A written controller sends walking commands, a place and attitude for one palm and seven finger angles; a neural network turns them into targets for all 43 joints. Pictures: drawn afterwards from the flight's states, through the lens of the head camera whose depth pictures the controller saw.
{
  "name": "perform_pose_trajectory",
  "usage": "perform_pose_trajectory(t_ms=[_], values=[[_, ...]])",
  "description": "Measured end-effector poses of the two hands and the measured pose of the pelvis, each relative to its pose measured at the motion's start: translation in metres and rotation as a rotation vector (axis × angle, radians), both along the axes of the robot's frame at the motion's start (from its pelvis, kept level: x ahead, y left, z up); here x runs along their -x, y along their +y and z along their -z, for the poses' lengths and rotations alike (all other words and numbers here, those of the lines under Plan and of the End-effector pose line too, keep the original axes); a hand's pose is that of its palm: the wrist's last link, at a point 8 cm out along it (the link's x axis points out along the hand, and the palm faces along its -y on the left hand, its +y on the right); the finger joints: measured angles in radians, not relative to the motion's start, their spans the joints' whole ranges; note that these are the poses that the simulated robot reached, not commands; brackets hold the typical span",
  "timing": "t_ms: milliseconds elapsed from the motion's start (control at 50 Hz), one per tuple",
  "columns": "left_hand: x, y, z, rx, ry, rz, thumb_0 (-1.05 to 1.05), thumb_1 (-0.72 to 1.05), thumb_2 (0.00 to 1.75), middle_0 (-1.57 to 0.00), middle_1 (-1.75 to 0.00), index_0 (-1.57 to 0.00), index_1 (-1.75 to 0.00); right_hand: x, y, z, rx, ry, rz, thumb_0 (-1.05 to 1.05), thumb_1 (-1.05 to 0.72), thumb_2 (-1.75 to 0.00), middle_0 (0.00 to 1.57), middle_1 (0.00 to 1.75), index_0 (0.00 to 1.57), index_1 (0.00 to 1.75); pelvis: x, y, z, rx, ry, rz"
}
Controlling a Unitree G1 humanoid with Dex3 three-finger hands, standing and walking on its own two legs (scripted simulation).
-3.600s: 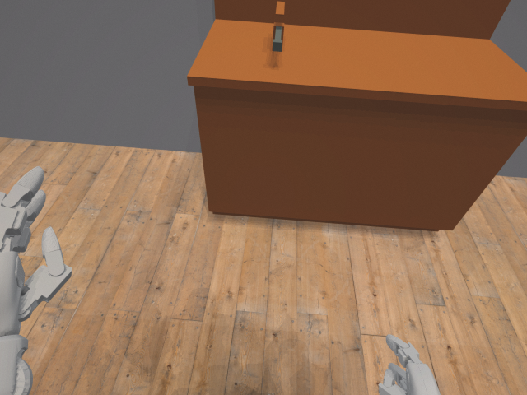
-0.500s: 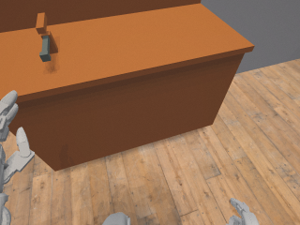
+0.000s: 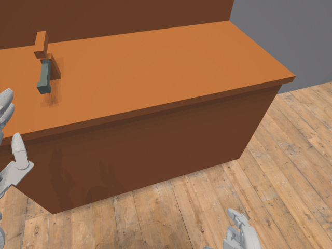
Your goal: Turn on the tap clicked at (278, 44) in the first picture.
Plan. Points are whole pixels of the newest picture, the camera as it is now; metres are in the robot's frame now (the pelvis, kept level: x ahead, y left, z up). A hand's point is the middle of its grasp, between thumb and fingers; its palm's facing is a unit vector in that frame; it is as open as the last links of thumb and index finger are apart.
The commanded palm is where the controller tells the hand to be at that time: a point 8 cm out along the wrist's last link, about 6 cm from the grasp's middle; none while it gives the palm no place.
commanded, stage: take the last steps up to it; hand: left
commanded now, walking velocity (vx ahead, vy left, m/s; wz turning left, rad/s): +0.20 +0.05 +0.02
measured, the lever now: (44, 87) +0.52 +0.41 +0.08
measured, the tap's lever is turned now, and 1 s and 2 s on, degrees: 0 0 0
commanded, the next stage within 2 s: come to a stop and stand still in 0.30 s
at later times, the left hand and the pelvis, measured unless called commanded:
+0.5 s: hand (44, 125) +0.30 +0.26 +0.18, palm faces +0.43 -0.81 -0.40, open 7.4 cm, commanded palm +0.25 +0.29 +0.18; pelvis +0.09 +0.01 -0.01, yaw +1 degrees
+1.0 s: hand (55, 133) +0.28 +0.24 +0.17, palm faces +0.41 -0.81 -0.41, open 7.4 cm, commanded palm +0.21 +0.26 +0.18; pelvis +0.05 -0.02 -0.01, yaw -1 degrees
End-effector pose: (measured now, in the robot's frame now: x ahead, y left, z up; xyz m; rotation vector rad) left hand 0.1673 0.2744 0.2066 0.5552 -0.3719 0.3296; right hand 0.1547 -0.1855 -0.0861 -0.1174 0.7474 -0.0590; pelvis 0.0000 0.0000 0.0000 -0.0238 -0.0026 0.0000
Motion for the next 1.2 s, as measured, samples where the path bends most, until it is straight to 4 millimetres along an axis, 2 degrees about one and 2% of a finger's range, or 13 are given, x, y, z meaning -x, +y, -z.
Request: perform_pose_trajectory(t_ms=[160, 240, 360, 460, 560, 680, 800, 840, 900, 940, 1080, 1140, 1200], values=[[-0.034, -0.008, 0.033, 0.049, 0.084, -0.125, 0.01, 0.89, 0.89, -0.21, -0.3, -0.21, -0.3, -0.029, -0.044, 0.035, 0.039, 0.087, -0.008, 0.01, -0.9, -0.9, 0.2, 0.3, 0.21, 0.3, -0.033, -0.021, 0.016, -0.013, -0.02, -0.025], [-0.053, -0.019, 0.042, 0.109, 0.106, -0.087, 0.01, 0.89, 0.89, -0.21, -0.3, -0.21, -0.3, -0.041, -0.072, 0.022, 0.11, 0.106, 0.021, 0.01, -0.9, -0.9, 0.2, 0.3, 0.21, 0.3, -0.046, -0.022, 0.009, -0.028, -0.018, -0.028], [-0.071, -0.017, 0.022, 0.044, 0.048, 0.004, 0.01, 0.88, 0.89, -0.21, -0.3, -0.21, -0.3, -0.062, -0.09, -0.009, 0.211, 0.068, 0.068, 0.01, -0.91, -0.9, 0.2, 0.3, 0.2, 0.3, -0.065, -0.015, 0.003, -0.03, -0.006, -0.028], [-0.08, 0.01, 0.012, 0.014, -0.051, 0.01, 0.01, 0.88, 0.89, -0.21, -0.3, -0.21, -0.3, -0.083, -0.076, -0.017, 0.248, 0.016, 0.099, 0.01, -0.91, -0.9, 0.19, 0.3, 0.2, 0.29, -0.085, 0.006, 0.013, -0.017, -0.025, -0.019], [-0.096, 0.037, 0.022, 0.073, -0.032, -0.056, 0.01, 0.89, 0.89, -0.21, -0.3, -0.21, -0.3, -0.098, -0.034, -0.017, 0.169, -0.004, 0.053, 0.01, -0.91, -0.9, 0.19, 0.3, 0.2, 0.29, -0.093, 0.014, 0.006, -0.004, -0.024, -0.024], [-0.095, 0.019, 0.026, 0.126, 0.03, -0.029, 0.01, 0.89, 0.89, -0.2, -0.3, -0.2, -0.3, -0.104, 0.008, -0.016, 0.048, -0.036, -0.053, 0.01, -0.9, -0.9, 0.2, 0.3, 0.21, 0.3, -0.089, 0.009, 0.001, 0.007, -0.027, -0.012], [-0.084, -0.006, 0.011, -0.025, 0.052, 0.001, 0.01, 0.89, 0.89, -0.21, -0.3, -0.21, -0.3, -0.097, 0.002, -0.002, 0.005, -0.054, -0.101, 0.01, -0.9, -0.9, 0.2, 0.3, 0.21, 0.3, -0.076, -0.011, 0.007, -0.009, -0.03, -0.002], [-0.089, 0.009, -0.015, -0.153, -0.023, -0.034, 0.01, 0.88, 0.89, -0.22, -0.3, -0.21, -0.3, -0.089, -0.01, 0.008, 0.032, -0.024, -0.134, 0.0, -0.9, -0.9, 0.2, 0.3, 0.21, 0.3, -0.065, -0.02, 0.011, 0.001, -0.047, -0.021], [-0.092, 0.032, -0.031, -0.096, -0.106, -0.127, 0.01, 0.88, 0.89, -0.22, -0.3, -0.21, -0.3, -0.073, -0.034, 0.011, 0.042, -0.006, -0.101, 0.01, -0.9, -0.9, 0.2, 0.3, 0.21, 0.3, -0.055, -0.027, 0.01, -0.011, -0.06, -0.007], [-0.088, 0.029, -0.018, -0.015, -0.062, -0.14, 0.01, 0.89, 0.89, -0.21, -0.3, -0.21, -0.3, -0.06, -0.054, 0.006, 0.041, -0.028, -0.046, 0.01, -0.9, -0.9, 0.2, 0.3, 0.21, 0.3, -0.051, -0.026, 0.009, -0.019, -0.066, 0.007], [-0.055, -0.031, 0.071, 0.189, 0.262, 0.046, 0.01, 0.89, 0.89, -0.2, -0.3, -0.2, -0.3, -0.015, -0.099, -0.016, 0.157, -0.049, 0.105, 0.01, -0.91, -0.9, 0.2, 0.3, 0.2, 0.3, -0.042, -0.02, 0.004, -0.032, -0.065, 0.04], [-0.046, -0.025, 0.081, 0.217, 0.242, 0.05, 0.01, 0.88, 0.89, -0.21, -0.3, -0.21, -0.3, -0.001, -0.101, -0.026, 0.227, -0.034, 0.101, 0.01, -0.91, -0.9, 0.2, 0.3, 0.2, 0.29, -0.035, -0.021, 0.005, -0.023, -0.061, 0.038], [-0.042, -0.004, 0.07, 0.212, 0.122, 0.009, 0.02, 0.88, 0.89, -0.22, -0.3, -0.22, -0.3, 0.007, -0.094, -0.031, 0.265, -0.028, 0.078, 0.01, -0.91, -0.9, 0.19, 0.3, 0.2, 0.29, -0.025, -0.017, 0.008, -0.008, -0.073, 0.032]])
